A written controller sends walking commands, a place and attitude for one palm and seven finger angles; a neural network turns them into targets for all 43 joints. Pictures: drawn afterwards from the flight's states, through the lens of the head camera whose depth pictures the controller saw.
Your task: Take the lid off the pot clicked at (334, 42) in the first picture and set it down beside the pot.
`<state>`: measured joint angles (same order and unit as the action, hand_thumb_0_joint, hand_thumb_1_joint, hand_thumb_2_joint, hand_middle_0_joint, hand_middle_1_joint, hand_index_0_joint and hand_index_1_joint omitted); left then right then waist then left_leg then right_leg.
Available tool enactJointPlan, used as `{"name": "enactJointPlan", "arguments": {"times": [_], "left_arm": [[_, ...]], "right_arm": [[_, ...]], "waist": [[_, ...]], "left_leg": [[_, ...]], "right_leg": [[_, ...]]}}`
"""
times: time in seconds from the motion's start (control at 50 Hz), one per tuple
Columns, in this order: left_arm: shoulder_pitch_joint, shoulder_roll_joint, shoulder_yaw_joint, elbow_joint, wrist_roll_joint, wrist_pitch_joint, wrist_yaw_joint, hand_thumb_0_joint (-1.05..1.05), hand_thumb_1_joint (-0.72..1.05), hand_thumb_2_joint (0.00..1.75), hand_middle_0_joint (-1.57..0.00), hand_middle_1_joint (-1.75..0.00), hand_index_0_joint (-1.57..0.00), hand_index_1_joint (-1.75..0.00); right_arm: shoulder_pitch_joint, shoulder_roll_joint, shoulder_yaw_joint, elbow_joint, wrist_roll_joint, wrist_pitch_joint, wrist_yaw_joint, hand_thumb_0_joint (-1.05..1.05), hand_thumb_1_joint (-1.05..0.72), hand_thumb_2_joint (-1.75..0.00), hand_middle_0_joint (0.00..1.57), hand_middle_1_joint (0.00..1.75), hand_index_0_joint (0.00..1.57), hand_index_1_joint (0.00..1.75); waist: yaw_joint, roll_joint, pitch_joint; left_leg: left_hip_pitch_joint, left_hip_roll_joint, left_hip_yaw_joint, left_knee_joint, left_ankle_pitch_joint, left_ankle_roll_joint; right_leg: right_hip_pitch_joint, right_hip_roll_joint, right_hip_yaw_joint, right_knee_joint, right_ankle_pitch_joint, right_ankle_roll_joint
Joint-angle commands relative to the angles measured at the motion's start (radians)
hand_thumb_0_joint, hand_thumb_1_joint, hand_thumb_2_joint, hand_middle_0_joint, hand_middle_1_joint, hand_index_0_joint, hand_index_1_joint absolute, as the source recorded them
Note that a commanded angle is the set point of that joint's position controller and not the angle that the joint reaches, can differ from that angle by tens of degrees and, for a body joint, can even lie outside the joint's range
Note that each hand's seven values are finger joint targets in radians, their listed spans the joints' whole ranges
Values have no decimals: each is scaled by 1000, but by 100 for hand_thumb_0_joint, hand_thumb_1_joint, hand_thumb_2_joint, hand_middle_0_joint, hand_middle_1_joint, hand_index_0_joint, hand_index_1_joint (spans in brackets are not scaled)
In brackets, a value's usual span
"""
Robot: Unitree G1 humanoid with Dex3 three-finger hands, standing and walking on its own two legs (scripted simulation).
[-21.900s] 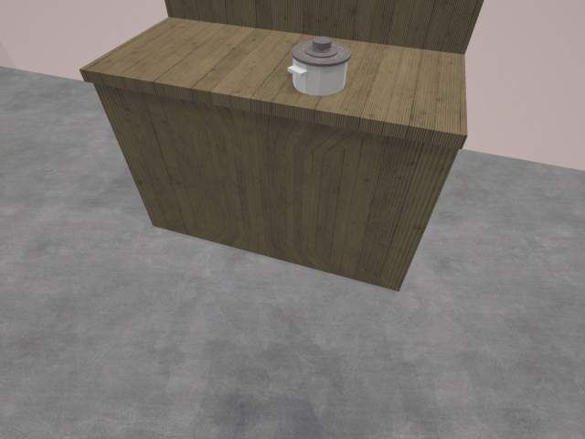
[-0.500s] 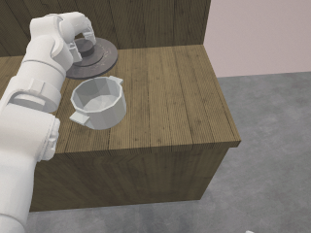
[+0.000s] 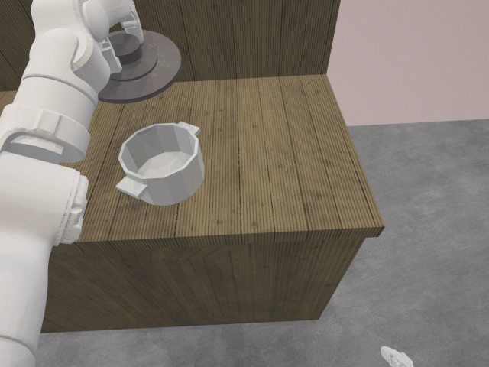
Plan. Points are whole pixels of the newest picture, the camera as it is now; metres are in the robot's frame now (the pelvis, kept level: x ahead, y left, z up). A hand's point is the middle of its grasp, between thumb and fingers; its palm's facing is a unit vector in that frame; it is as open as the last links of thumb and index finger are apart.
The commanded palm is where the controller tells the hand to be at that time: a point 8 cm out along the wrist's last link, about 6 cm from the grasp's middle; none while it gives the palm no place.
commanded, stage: lift the lid straight up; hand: left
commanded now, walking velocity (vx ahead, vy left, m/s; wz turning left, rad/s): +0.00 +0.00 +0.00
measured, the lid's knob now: (123, 48) +0.53 +0.17 +0.26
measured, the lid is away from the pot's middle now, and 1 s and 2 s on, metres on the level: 0.03 0.11 0.22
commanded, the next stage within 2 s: move the lid sideways beside the pot in 0.14 s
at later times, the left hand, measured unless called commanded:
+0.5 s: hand (88, 60) +0.48 +0.20 +0.27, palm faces -0.22 -0.09 -0.97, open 8.6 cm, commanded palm +0.47 +0.20 +0.33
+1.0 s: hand (41, 66) +0.47 +0.26 +0.27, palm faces -0.22 -0.08 -0.97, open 8.6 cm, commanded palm +0.46 +0.26 +0.33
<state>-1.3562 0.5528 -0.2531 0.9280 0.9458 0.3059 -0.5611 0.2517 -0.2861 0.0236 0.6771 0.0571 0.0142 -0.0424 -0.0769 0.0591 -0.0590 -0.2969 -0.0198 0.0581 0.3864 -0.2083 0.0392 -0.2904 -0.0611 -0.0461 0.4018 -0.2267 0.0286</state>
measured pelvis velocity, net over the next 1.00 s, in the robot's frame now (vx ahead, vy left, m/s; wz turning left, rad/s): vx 0.00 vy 0.01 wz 0.00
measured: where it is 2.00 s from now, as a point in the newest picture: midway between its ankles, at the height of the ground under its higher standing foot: outside the picture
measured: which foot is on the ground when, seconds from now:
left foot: down 0.00-1.00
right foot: down 0.00-1.00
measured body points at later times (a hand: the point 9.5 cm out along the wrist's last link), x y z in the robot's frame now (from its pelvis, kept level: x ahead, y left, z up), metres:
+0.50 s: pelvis -0.01 +0.00 +0.00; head +0.02 -0.02 +0.45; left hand +0.48 +0.20 +0.32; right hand +0.06 -0.27 -0.13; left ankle -0.01 +0.10 -0.74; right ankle -0.02 -0.14 -0.74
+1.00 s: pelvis +0.00 +0.01 +0.00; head +0.04 -0.01 +0.45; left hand +0.48 +0.26 +0.32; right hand +0.08 -0.26 -0.12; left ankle -0.01 +0.10 -0.74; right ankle -0.02 -0.14 -0.74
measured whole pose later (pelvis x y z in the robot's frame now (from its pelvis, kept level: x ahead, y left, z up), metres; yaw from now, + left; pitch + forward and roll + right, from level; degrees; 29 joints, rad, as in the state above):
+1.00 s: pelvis +0.00 +0.01 +0.00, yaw +0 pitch +7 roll -1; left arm -1.30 0.75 -0.18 0.94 0.97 0.19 -0.60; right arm 0.26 -0.29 0.03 0.66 0.08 0.09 -0.05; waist -0.09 0.05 -0.05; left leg -0.32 -0.01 0.06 0.41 -0.22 0.05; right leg -0.29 -0.05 -0.04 0.38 -0.21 0.03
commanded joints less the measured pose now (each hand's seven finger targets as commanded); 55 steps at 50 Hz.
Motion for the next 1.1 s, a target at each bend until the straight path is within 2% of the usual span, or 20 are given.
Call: {"name": "enactJointPlan", "arguments": {"times": [0.0, 0.02, 0.08, 0.1, 0.14, 0.2, 0.26, 0.36, 0.44, 0.48, 0.52, 0.58, 0.6, 0.68, 0.7, 0.8, 0.88, 0.94, 1.02, 1.08], "left_arm": [[-566, 234, 78, -120, 29, 19, 49, 0, 65, 102, -110, -119, -64, -100], [-558, 202, 46, -78, 32, 27, 44, 0, 65, 102, -110, -119, -64, -100], [-624, 171, 12, -163, 9, 17, 52, 0, 65, 102, -110, -119, -64, -100], [-673, 233, 55, -216, 27, 9, 57, 0, 65, 102, -110, -119, -64, -100], [-695, 251, 66, -212, 35, 3, 58, 0, 65, 102, -110, -119, -64, -100], [-699, 216, 33, -163, 20, -3, 58, 0, 65, 102, -110, -119, -64, -100], [-687, 342, 112, -181, 50, -45, 61, 0, 65, 102, -110, -119, -64, -100], [-626, 329, 92, -95, 62, -48, 59, 0, 65, 102, -110, -119, -64, -100], [-633, 374, 122, -145, 63, -65, 56, 0, 65, 102, -110, -119, -64, -100], [-613, 312, 75, -187, 45, -77, 53, 0, 65, 102, -110, -119, -64, -100], [-602, 321, 80, -169, 50, -78, 44, 0, 65, 102, -110, -119, -64, -100], [-588, 349, 99, -189, 29, -88, 42, 0, 65, 102, -110, -119, -64, -100], [-593, 425, 153, -189, 44, -94, 45, 0, 65, 102, -110, -119, -64, -100], [-601, 347, 74, -192, 27, -104, 38, 0, 65, 102, -110, -119, -64, -100], [-629, 412, 126, -232, 40, -110, 42, 0, 65, 102, -110, -119, -64, -100], [-591, 507, 187, -228, 52, -125, 39, 0, 65, 102, -110, -119, -64, -100], [-539, 381, 94, -209, 31, -118, 26, 0, 65, 102, -110, -119, -64, -100], [-540, 497, 184, -248, 52, -121, 28, 0, 65, 102, -110, -119, -64, -100], [-532, 412, 112, -209, 38, -121, 17, 0, 65, 102, -110, -119, -64, -100], [-534, 495, 160, -215, 33, -132, 25, 0, 65, 102, -110, -119, -64, -100]], "right_arm": [[-12, -135, -37, -90, 7, -14, -2, 0, -90, -90, 20, 30, 20, 30], [-22, -137, -33, -89, 8, -5, -3, 0, -90, -90, 20, 30, 20, 30], [-39, -139, -34, -102, 12, -4, -5, 0, -90, -90, 20, 30, 20, 30], [-38, -131, -34, -107, 8, -9, -6, 0, -90, -90, 20, 30, 20, 30], [-38, -126, -31, -108, 5, -14, -14, 0, -90, -90, 20, 30, 20, 30], [-28, -126, -28, -93, 13, -17, -20, 0, -90, -90, 20, 30, 20, 30], [-31, -138, -27, -100, 6, -14, -28, 0, -90, -90, 20, 30, 20, 30], [-11, -143, -32, -89, 10, 5, -25, 0, -90, -90, 20, 30, 20, 30], [-8, -145, -36, -105, 8, 12, -21, 0, -90, -90, 20, 30, 20, 30], [-11, -142, -42, -121, 14, 9, -18, 0, -90, -90, 20, 30, 20, 30], [-2, -144, -43, -109, 13, 16, -17, 0, -90, -90, 20, 30, 20, 30], [2, -157, -48, -108, 18, 18, -19, 0, -90, -90, 20, 30, 20, 30], [9, -155, -47, -104, 14, 19, -23, 0, -90, -90, 20, 30, 20, 30], [10, -157, -47, -99, 25, 20, -25, 0, -90, -90, 20, 30, 20, 30], [20, -156, -48, -93, 19, 17, -24, 0, -90, -90, 20, 30, 20, 30], [12, -161, -44, -102, 19, 32, -24, 0, -90, -90, 20, 30, 20, 30], [11, -159, -50, -106, 29, 41, -19, 0, -90, -90, 20, 30, 20, 30], [7, -162, -49, -114, 21, 47, -15, 0, -90, -90, 20, 30, 20, 30], [2, -158, -47, -102, 29, 59, -16, 0, -90, -90, 20, 30, 20, 30], [10, -176, -44, -101, 30, 61, -22, 0, -90, -90, 20, 30, 20, 30]], "waist": [[-12, -99, -394], [-18, -102, -345], [-25, -73, -380], [-17, -57, -434], [-19, -46, -470], [-31, -54, -407], [-17, -89, -439], [-18, -59, -368], [-12, -42, -424], [-20, -6, -448], [-24, -19, -413], [-24, -8, -419], [-16, -30, -442], [-32, 31, -401], [-22, 27, -428], [-8, 17, -463], [-24, 53, -412], [-8, 23, -458], [-26, 30, -388], [-19, 36, -409]], "left_leg": [[250, -20, -62, 33, 440, 34], [214, -25, -53, 26, 377, 34], [251, -21, -62, 25, 374, 33], [277, -21, -65, 26, 374, 32], [292, -25, -66, 30, 368, 37], [265, -23, -70, 11, 296, 30], [236, -27, -62, 9, 261, 36], [197, -20, -53, 1, 252, 31], [215, -20, -54, 14, 305, 35], [261, -14, -63, 29, 392, 35], [252, -14, -59, 27, 351, 39], [261, -14, -61, 27, 365, 41], [252, -15, -57, 29, 354, 43], [273, -10, -62, 28, 379, 40], [289, -6, -69, 32, 398, 37], [265, -9, -64, 38, 431, 38], [307, 2, -72, 48, 519, 34], [306, -5, -73, 58, 519, 40], [296, 0, -70, 49, 470, 36], [283, -1, -67, 43, 437, 36]], "right_leg": [[74, 63, -4, 1, 409, -57], [56, 64, -7, -5, 382, -59], [55, 59, -6, -7, 366, -62], [74, 61, -1, -2, 365, -59], [86, 63, 3, 0, 367, -60], [55, 66, -5, -15, 311, -60], [105, 62, 7, -13, 318, -60], [79, 63, -1, -17, 304, -64], [112, 64, 3, -9, 346, -65], [91, 63, 3, -12, 366, -66], [69, 70, -1, -23, 332, -61], [76, 68, -3, -26, 340, -65], [103, 70, 2, -21, 345, -61], [51, 70, -8, -34, 328, -64], [64, 74, -7, -26, 332, -62], [116, 69, 0, -15, 381, -62], [39, 72, -14, -30, 365, -63], [74, 77, -8, -17, 378, -62], [17, 79, -22, -33, 320, -59], [52, 74, -16, -36, 325, -65]]}}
